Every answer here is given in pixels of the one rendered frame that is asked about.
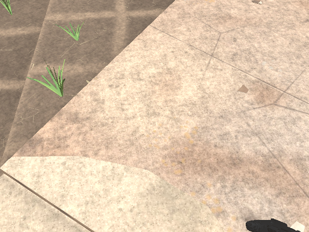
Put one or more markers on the robot right hand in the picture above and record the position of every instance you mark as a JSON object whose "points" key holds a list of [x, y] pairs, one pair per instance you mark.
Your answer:
{"points": [[268, 225]]}

